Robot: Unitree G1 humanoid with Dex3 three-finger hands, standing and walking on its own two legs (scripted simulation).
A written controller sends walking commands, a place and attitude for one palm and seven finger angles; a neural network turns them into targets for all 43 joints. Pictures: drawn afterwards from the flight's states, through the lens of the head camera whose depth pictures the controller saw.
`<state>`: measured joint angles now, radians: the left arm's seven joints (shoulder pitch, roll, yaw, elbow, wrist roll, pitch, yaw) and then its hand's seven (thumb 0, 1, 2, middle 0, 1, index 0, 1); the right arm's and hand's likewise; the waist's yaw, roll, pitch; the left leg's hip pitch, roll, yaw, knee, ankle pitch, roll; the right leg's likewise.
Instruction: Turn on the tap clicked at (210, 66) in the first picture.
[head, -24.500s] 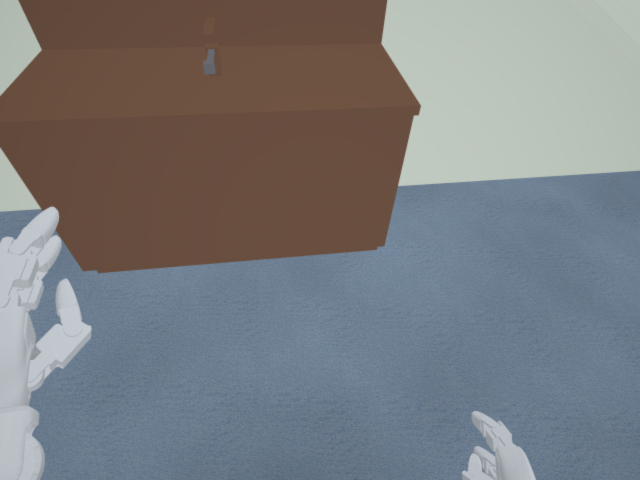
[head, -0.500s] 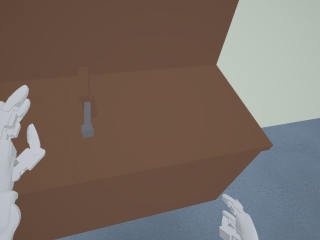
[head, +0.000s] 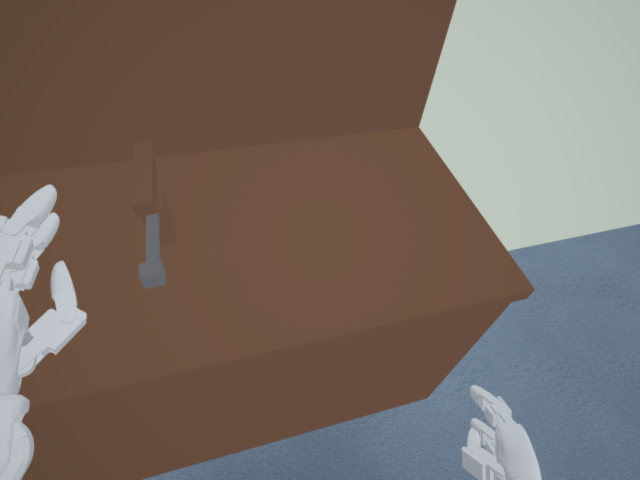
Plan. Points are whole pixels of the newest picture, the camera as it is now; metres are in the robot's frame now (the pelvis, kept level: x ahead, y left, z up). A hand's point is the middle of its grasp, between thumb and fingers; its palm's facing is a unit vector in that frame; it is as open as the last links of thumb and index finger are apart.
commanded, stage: come to a stop and stand still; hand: left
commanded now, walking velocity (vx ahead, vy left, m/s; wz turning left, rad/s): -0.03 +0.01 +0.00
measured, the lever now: (153, 274) +0.36 +0.27 +0.01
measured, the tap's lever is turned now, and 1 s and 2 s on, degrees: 0 0 0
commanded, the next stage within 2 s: look again from close up in 0.90 s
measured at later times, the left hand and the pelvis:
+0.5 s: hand (79, 311) +0.23 +0.25 +0.14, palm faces +0.30 -0.84 -0.45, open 7.4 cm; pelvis +0.00 +0.01 +0.00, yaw -1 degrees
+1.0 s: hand (58, 312) +0.22 +0.26 +0.16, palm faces +0.34 -0.85 -0.41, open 7.4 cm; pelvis +0.00 +0.01 +0.00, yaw +0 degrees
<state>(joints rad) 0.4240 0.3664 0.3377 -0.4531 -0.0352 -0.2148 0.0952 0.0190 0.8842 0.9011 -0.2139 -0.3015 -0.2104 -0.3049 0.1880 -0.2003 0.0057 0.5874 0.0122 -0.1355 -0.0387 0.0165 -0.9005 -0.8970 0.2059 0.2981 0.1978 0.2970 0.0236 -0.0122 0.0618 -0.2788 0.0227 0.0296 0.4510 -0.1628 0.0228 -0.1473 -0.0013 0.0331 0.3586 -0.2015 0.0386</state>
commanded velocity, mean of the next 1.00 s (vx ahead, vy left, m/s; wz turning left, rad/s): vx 0.00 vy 0.00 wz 0.00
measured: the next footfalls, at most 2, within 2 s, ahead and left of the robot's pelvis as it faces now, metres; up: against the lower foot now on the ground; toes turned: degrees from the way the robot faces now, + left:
none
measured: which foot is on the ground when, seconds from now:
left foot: down 0.00-1.00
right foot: down 0.00-1.00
